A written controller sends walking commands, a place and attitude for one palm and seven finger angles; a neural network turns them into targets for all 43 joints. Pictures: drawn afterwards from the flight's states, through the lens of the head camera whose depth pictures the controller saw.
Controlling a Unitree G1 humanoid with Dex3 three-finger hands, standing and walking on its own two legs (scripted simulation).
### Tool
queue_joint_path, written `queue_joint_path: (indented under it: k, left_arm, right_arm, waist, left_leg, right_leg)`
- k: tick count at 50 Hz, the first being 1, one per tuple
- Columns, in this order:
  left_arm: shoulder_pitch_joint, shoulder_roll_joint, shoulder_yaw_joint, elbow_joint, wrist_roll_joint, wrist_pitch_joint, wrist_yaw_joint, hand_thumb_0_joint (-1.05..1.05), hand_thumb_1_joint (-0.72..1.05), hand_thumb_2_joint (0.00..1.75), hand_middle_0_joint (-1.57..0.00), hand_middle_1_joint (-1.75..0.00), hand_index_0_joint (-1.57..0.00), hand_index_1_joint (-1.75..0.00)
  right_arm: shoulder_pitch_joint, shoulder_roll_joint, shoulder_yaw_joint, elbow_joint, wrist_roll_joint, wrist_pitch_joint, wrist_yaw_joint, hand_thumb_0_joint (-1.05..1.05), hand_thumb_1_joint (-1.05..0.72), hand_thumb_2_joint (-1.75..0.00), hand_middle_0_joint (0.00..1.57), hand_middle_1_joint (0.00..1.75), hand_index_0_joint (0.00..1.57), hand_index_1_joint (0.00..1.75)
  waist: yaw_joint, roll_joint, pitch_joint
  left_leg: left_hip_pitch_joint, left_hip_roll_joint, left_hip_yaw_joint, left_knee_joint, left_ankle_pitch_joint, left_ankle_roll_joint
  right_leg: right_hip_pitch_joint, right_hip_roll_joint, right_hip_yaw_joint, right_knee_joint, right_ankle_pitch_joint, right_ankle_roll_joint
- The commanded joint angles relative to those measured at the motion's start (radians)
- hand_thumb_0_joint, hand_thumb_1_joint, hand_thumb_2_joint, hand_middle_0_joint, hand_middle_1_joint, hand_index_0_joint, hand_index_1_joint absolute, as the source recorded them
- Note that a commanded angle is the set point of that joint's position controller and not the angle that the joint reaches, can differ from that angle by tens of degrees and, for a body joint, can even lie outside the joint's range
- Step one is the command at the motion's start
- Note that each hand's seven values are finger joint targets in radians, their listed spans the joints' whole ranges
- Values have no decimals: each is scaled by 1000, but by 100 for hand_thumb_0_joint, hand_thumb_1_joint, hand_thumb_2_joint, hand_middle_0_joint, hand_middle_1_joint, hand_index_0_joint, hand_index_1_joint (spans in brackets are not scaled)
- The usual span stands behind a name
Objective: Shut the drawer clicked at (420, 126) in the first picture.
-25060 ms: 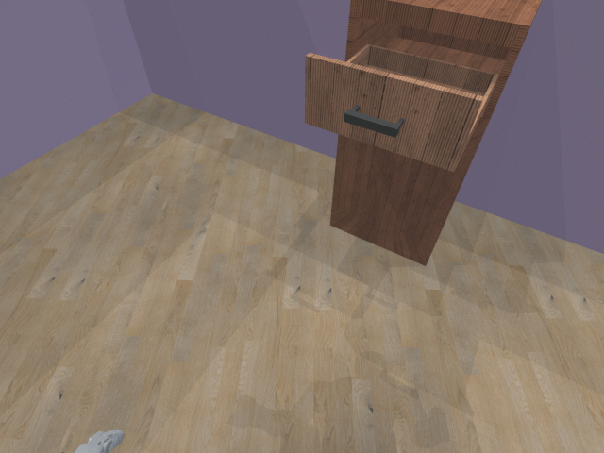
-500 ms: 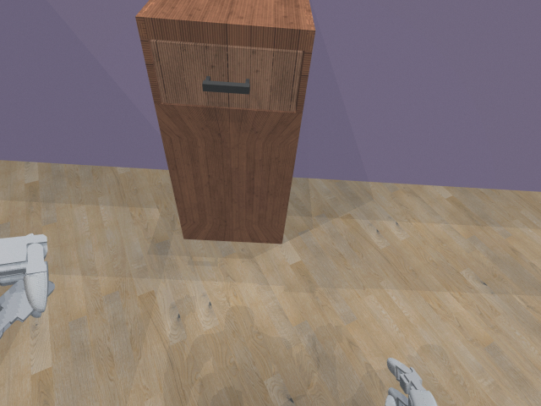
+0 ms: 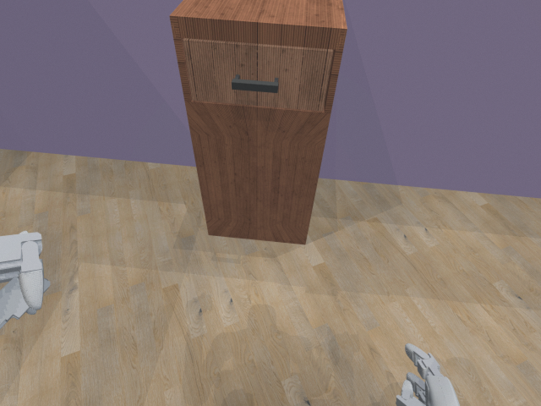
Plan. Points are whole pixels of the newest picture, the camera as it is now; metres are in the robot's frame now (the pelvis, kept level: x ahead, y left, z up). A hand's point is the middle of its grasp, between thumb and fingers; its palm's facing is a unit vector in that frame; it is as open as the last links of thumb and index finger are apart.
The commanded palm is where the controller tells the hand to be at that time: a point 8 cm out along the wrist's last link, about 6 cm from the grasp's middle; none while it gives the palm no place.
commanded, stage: stop stepping back and stand still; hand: left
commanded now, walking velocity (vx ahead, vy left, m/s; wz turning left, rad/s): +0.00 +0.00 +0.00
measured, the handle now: (255, 82) +0.92 +0.08 +0.03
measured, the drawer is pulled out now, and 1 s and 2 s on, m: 0.00 0.00 0.00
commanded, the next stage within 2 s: let the arm hang, fingers relaxed in 0.48 s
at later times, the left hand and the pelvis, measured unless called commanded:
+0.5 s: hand (44, 270) +0.22 +0.25 +0.17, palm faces +0.33 -0.82 -0.48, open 3.2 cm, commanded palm +0.16 +0.30 +0.18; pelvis +0.02 +0.02 +0.01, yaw -1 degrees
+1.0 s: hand out of the picture +0.00 +0.22 -0.17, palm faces +0.02 -0.97 -0.22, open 3.8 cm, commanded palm none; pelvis -0.01 +0.02 +0.01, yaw +2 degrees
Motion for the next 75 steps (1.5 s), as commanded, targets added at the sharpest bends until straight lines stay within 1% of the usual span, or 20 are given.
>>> queue_joint_path:
  k: [1, 3, 5, 6, 8, 12, 20, 28, 29, 30, 31, 33, 36, 39, 42, 46, 56, 59, 66, 75]
  left_arm:
    - [54, 105, 103, -82, -24, -45, -1, 0, 90, 90, -140, -160, -140, -160]
    - [59, 85, 81, -50, -37, -34, -8, 0, 90, 90, -140, -160, -140, -160]
    - [50, 94, 75, -82, -33, -33, -4, 0, 90, 90, -140, -160, -140, -160]
    - [50, 108, 86, -99, -32, -36, -1, 0, 90, 90, -140, -160, -140, -160]
    - [46, 121, 92, -147, -32, -39, 1, 0, 90, 90, -140, -160, -140, -160]
    - [2, 139, 89, -233, -23, -47, 5, 0, 90, 90, -140, -160, -140, -160]
    - [94, 104, 95, -119, -37, -40, 1, 0, 90, 90, -140, -160, -140, -160]
    - [75, 110, 85, -151, -39, -40, -4, 0, 90, 90, -140, -160, -140, -160]
    - [-118, 16, -297, 687, 57, 105, -146, 0, 90, 90, -140, -160, -140, -160]
    - [-122, -8, -266, 718, 42, 186, -164, 0, 90, 90, -136, -156, -136, -156]
    - [-116, -33, -275, 714, 43, 210, -167, 0, 90, 90, -132, -151, -132, -151]
    - [-186, -43, -290, 799, 46, 213, -169, 0, 90, 90, -124, -143, -124, -143]
    - [-278, -12, -305, 976, 49, 217, -168, 0, 90, 90, -112, -130, -112, -130]
    - [-339, -22, -332, 1156, 40, 233, -158, 0, 90, 90, -100, -117, -100, -117]
    - [-327, -36, -352, 1302, 33, 240, -153, 0, 90, 90, -88, -104, -88, -104]
    - [-306, -69, -359, 1461, 24, 239, -151, 0, 90, 90, -72, -86, -72, -86]
    - [-302, -87, -362, 1644, 22, 228, -148, 0, 90, 90, -32, -43, -32, -43]
    - [-297, -98, -363, 1673, 21, 227, -145, 0, 90, 90, -20, -30, -20, -30]
    - [-292, -121, -364, 1709, 22, 229, -140, 0, 90, 90, -20, -30, -20, -30]
    - [-300, -152, -362, 1718, 20, 223, -136, 0, 90, 90, -20, -30, -20, -30]
  right_arm:
    - [-88, -125, -43, -131, 11, -19, 10, 0, -90, -90, 20, 30, 20, 30]
    - [-81, -127, -48, -117, 17, -8, 15, 0, -90, -90, 20, 30, 20, 30]
    - [-96, -119, -39, -123, 15, 4, 12, 0, -90, -90, 20, 30, 20, 30]
    - [-101, -114, -33, -122, 11, 4, 9, 0, -90, -90, 20, 30, 20, 30]
    - [-120, -117, -28, -132, 8, 2, -1, 0, -90, -90, 20, 30, 20, 30]
    - [-136, -122, -23, -146, 3, -4, -14, 0, -90, -90, 20, 30, 20, 30]
    - [-121, -121, -33, -150, 12, 13, -6, 0, -90, -90, 20, 30, 20, 30]
    - [-137, -124, -30, -167, 10, 23, -14, 0, -90, -90, 20, 30, 20, 30]
    - [-187, -319, -84, 73, 19, -34, 90, 0, -90, -90, 20, 30, 20, 30]
    - [-100, -265, -84, 68, 19, 33, 90, 0, -90, -90, 20, 30, 20, 30]
    - [-85, -245, -73, 51, 16, 53, 86, 0, -90, -90, 20, 30, 20, 30]
    - [-81, -225, -55, 52, -2, 70, 83, 0, -90, -90, 20, 30, 20, 30]
    - [-91, -240, -46, 79, -18, 90, 74, 0, -90, -90, 20, 30, 20, 30]
    - [-76, -206, -30, 136, -25, 118, 70, 0, -90, -90, 20, 30, 20, 30]
    - [-71, -180, -12, 194, -23, 129, 66, 0, -90, -90, 20, 30, 20, 30]
    - [-24, -138, -9, 278, -23, 145, 57, 0, -90, -90, 20, 30, 20, 30]
    - [104, -120, -22, 409, -16, 146, 45, 0, -90, -90, 20, 30, 20, 30]
    - [118, -106, -19, 439, -15, 143, 43, 0, -90, -90, 20, 30, 20, 30]
    - [123, -78, -14, 479, -17, 142, 40, 0, -90, -90, 20, 30, 20, 30]
    - [119, -50, -9, 499, -17, 133, 35, 0, -90, -90, 20, 30, 20, 30]
  waist:
    - [-6, -44, -50]
    - [-6, -90, -51]
    - [-2, -94, -67]
    - [1, -99, -89]
    - [9, -25, -116]
    - [21, 137, -126]
    - [16, 55, -129]
    - [18, 89, -102]
    - [-23, 100, -3]
    - [-8, 98, -95]
    - [-9, 117, -80]
    - [6, 32, -97]
    - [11, -162, -93]
    - [5, -64, -66]
    - [25, 113, -56]
    - [21, 219, -15]
    - [9, 26, 34]
    - [10, 19, 48]
    - [13, 25, 89]
    - [13, 50, 54]
  left_leg:
    - [-96, 49, -43, -3, 77, 25]
    - [-51, 26, -38, 52, -3, 14]
    - [-30, 24, -37, 33, 8, 20]
    - [-9, 29, -38, -12, 40, 25]
    - [53, 52, -54, -88, 174, 32]
    - [111, 104, -101, -134, 375, 42]
    - [66, 74, -69, -111, 330, 20]
    - [39, 76, -80, -160, 251, 23]
    - [-26, 98, -87, 4, 370, 34]
    - [26, 101, -85, -13, 368, 27]
    - [18, 111, -92, -22, 296, 34]
    - [-66, 132, -159, -59, 232, 77]
    - [-50, 92, -157, -39, 189, 71]
    - [-11, 71, -145, -75, 159, 59]
    - [-33, 84, -159, -144, 116, 58]
    - [-56, 75, -153, -201, -76, 47]
    - [-2, 83, -145, -208, -53, 55]
    - [11, 85, -139, -212, -23, 55]
    - [-3, 86, -132, -234, -26, 53]
    - [31, 85, -118, -223, 82, 45]
  right_leg:
    - [131, -124, 217, -203, 290, -39]
    - [61, -181, 301, -272, 150, -63]
    - [80, -195, 286, -273, 188, -67]
    - [108, -178, 241, -248, 228, -57]
    - [132, -123, 160, -178, 313, -29]
    - [129, -52, 83, -109, 341, 1]
    - [184, -62, 102, -156, 419, -7]
    - [167, -51, 88, -174, 322, 0]
    - [-12, -124, 32, -27, 385, -22]
    - [-18, -111, 91, -57, 279, -29]
    - [-43, -99, 67, -52, 168, -20]
    - [-1, -78, 53, -21, 96, -19]
    - [30, -108, 104, -82, 151, -49]
    - [19, -117, 127, -111, 116, -62]
    - [79, -91, 110, -135, 55, -37]
    - [86, -86, 109, -196, -27, -46]
    - [45, -100, 103, -262, -50, -54]
    - [39, -100, 100, -261, -37, -53]
    - [33, -96, 100, -257, -26, -47]
    - [68, -98, 102, -247, 64, -43]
